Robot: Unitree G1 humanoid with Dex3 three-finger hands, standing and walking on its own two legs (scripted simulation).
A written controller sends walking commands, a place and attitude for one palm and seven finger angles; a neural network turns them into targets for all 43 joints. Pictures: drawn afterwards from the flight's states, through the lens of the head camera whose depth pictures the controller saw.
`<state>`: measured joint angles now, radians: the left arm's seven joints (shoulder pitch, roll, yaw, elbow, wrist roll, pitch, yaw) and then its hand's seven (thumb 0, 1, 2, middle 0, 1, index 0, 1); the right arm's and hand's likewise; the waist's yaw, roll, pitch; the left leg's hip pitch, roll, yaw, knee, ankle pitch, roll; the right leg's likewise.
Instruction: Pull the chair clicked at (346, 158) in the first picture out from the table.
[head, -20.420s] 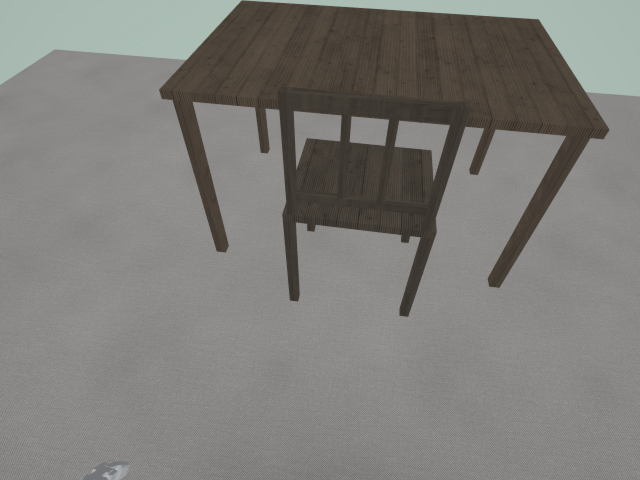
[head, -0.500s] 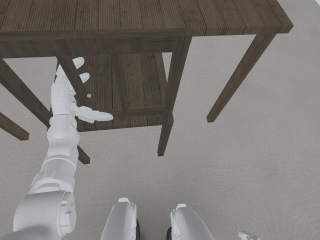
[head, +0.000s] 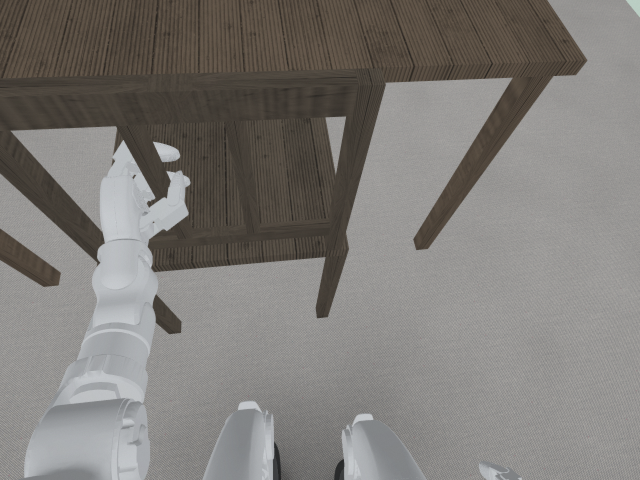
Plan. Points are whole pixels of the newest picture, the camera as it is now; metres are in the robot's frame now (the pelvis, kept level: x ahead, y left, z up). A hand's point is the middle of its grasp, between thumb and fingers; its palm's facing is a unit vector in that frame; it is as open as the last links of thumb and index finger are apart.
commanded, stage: hook a spindle and tug to test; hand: left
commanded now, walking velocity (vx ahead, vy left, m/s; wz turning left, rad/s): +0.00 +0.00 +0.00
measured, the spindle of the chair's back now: (162, 188) +0.48 +0.20 +0.01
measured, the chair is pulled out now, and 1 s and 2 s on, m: -0.01 0.04 0.16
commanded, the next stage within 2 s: step backward, pulling the chair out in 0.60 s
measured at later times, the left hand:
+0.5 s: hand (180, 223) +0.42 +0.16 +0.03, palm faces +0.12 -0.99 -0.03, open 5.6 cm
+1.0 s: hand (183, 223) +0.41 +0.15 +0.05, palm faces +0.08 -0.99 -0.13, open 5.5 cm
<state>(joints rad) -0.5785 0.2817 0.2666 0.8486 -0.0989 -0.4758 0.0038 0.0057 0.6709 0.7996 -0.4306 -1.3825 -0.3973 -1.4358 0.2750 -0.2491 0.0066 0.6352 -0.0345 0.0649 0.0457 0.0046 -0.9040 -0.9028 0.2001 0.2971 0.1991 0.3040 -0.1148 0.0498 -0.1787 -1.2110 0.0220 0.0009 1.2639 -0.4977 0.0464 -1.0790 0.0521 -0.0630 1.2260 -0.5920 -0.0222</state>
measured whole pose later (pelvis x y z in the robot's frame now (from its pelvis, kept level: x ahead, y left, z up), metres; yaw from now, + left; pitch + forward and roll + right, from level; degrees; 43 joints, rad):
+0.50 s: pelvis +0.02 +0.00 +0.01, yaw +0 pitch +24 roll -3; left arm -0.35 0.20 0.18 0.61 -0.12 -0.45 0.03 0.01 0.74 0.76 -0.38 -1.38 -0.36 -1.43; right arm 0.25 -0.24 0.00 0.60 -0.03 0.06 0.05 0.01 -0.90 -0.90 0.20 0.30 0.20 0.30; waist -0.08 0.05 -0.18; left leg -1.14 0.02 0.02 1.23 -0.52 0.05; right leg -1.01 0.05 -0.04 1.19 -0.61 -0.01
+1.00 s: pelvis +0.03 +0.01 +0.10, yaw +1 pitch +11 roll -2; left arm -0.47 0.20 0.10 0.95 -0.07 -0.18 0.10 0.07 0.73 0.77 -0.28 -1.06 -0.43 -1.44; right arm 0.30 -0.24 0.04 0.61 0.06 0.16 -0.09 0.00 -0.90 -0.90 0.20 0.30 0.20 0.30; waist -0.09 0.02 -0.03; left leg -0.59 0.00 0.04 0.69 -0.30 0.06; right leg -0.48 0.03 -0.03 0.66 -0.35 0.01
